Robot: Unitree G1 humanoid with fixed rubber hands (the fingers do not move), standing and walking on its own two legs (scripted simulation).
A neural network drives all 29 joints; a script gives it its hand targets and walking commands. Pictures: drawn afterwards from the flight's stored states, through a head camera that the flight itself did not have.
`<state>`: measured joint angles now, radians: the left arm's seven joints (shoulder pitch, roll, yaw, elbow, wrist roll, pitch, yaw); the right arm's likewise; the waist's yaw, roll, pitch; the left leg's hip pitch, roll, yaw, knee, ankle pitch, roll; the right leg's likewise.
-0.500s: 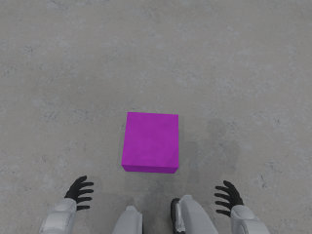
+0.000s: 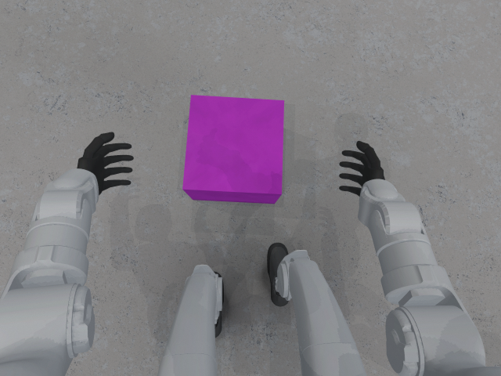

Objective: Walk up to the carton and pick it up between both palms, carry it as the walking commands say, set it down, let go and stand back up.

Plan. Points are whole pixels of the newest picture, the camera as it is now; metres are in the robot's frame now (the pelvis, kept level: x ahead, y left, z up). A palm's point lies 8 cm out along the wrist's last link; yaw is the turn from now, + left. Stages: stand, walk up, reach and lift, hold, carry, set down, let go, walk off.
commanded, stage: reach and lift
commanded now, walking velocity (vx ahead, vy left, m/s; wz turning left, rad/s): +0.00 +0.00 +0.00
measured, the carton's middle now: (235, 153) +0.60 +0.02 -0.58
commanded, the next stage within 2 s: none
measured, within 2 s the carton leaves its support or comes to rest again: neither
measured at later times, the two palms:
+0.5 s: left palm (114, 92) +0.57 +0.23 -0.13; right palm (366, 109) +0.52 -0.23 -0.13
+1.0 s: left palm (132, 113) +0.57 +0.23 -0.22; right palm (352, 113) +0.55 -0.23 -0.20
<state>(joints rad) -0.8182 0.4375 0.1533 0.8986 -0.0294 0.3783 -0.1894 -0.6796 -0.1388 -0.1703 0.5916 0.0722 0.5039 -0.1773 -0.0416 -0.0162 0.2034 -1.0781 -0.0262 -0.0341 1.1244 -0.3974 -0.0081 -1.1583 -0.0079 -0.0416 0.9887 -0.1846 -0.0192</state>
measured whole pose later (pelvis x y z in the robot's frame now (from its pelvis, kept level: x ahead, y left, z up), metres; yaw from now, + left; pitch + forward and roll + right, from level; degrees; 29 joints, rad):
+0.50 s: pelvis +0.06 +0.02 -0.02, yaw +0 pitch +44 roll +0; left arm -1.08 0.41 0.25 0.93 -0.06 0.15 -0.10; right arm -0.96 -0.24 -0.34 0.75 0.07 0.18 -0.04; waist -0.06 0.01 -0.03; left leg -1.46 -0.05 0.00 1.14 -0.45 0.02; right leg -1.55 -0.02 -0.01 1.03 -0.24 0.01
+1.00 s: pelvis +0.04 +0.02 -0.08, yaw +1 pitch +54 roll -1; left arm -1.21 0.37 0.26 0.87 0.01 0.20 -0.05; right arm -1.16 -0.33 -0.47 0.90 0.01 0.14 0.05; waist -0.07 0.00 -0.09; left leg -1.81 -0.07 -0.02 1.33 -0.46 0.02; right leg -1.89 -0.04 -0.01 1.19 -0.25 0.02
